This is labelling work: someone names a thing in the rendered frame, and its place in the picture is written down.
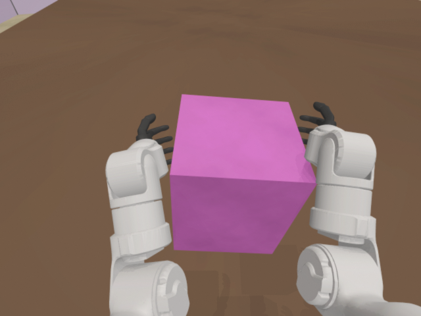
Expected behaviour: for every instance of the right robot hand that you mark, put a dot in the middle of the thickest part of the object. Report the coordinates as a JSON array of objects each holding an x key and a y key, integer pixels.
[{"x": 326, "y": 113}]

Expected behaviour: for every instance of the carton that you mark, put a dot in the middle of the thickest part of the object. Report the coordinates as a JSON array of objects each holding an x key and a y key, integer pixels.
[{"x": 238, "y": 176}]

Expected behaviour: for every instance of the left robot upper arm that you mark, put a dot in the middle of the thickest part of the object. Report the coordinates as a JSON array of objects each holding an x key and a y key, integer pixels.
[{"x": 150, "y": 289}]

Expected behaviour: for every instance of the right robot upper arm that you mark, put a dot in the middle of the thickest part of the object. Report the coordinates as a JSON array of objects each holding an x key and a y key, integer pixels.
[{"x": 345, "y": 281}]

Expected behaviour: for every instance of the right robot forearm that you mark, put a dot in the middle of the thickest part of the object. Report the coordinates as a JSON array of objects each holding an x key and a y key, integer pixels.
[{"x": 345, "y": 164}]

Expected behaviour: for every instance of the left robot hand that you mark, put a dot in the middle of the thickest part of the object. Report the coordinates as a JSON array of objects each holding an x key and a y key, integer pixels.
[{"x": 144, "y": 133}]

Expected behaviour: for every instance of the left robot forearm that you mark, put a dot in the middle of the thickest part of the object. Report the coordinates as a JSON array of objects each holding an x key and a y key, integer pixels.
[{"x": 140, "y": 230}]

